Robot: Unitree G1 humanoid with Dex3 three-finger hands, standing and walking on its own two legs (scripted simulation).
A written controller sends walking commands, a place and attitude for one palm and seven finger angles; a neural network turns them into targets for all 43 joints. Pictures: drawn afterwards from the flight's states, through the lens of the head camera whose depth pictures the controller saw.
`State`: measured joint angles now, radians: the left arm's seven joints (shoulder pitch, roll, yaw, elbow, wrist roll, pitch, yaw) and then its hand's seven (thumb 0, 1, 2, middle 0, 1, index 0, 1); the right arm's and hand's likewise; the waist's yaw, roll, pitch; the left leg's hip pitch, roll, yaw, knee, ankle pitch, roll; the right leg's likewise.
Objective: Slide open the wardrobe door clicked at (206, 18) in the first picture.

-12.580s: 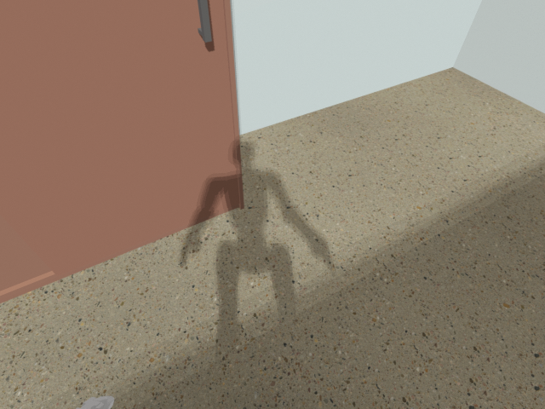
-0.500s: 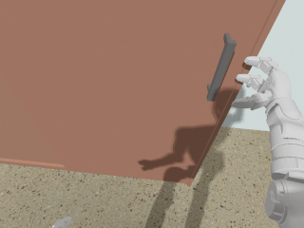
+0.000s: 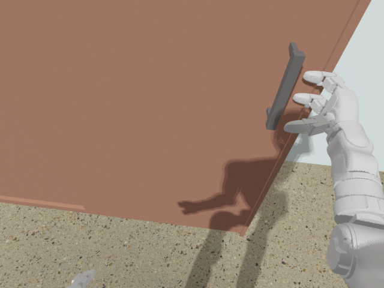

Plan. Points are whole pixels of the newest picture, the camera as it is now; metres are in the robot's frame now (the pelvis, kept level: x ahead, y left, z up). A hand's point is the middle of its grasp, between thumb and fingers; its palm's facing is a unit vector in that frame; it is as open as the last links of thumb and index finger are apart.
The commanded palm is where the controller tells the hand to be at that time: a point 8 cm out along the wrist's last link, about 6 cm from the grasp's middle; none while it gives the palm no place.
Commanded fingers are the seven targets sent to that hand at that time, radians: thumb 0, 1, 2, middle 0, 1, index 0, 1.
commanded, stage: feel for the door with the fingertips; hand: right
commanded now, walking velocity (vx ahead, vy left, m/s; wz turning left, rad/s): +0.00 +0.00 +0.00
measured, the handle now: (281, 89) +0.51 -0.13 +0.18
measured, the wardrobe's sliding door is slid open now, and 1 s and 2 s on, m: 0.00 0.00 0.00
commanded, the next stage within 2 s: slide the fingers in behind the handle in 0.28 s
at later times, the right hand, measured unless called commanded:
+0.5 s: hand (306, 99) +0.47 -0.17 +0.19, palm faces +0.02 +1.00 +0.02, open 13.7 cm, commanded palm +0.44 -0.22 +0.18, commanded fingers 0.00 0.50 -0.30 0.30 1.20 0.30 1.20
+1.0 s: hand (295, 105) +0.44 -0.15 +0.19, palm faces +0.01 +1.00 +0.02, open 14.0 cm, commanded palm +0.42 -0.20 +0.18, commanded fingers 0.00 0.50 -0.30 0.30 1.20 0.30 1.20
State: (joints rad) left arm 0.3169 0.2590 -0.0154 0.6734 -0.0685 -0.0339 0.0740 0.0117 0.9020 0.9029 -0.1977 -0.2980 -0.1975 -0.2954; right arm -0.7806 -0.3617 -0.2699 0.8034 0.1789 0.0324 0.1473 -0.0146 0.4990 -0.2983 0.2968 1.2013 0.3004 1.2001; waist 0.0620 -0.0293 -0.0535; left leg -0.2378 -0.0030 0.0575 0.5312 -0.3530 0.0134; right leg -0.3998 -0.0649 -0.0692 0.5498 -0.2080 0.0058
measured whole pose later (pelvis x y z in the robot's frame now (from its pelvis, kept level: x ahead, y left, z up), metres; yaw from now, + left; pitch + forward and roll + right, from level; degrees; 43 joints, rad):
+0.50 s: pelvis +0.00 +0.00 +0.00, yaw +0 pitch +6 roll +1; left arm 0.36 0.27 0.00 0.69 -0.06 -0.02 0.06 0.01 0.90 0.90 -0.20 -0.30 -0.20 -0.30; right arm -0.89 -0.39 -0.27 0.94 0.16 -0.03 0.16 -0.01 0.50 -0.30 0.37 1.25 0.35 1.25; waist 0.07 -0.03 -0.06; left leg -0.29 0.00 0.06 0.56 -0.36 0.01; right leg -0.46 -0.06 -0.06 0.59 -0.22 0.00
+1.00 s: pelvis +0.00 +0.00 +0.00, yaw +0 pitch +3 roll +1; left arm 0.30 0.26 -0.01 0.67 -0.07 -0.04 0.07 0.01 0.90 0.90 -0.20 -0.30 -0.20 -0.30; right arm -0.80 -0.30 -0.22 0.78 0.17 0.04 0.10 -0.01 0.50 -0.30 0.30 1.20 0.30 1.20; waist 0.05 -0.04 -0.06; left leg -0.24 0.00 0.06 0.54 -0.35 0.01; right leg -0.41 -0.06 -0.06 0.55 -0.20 0.00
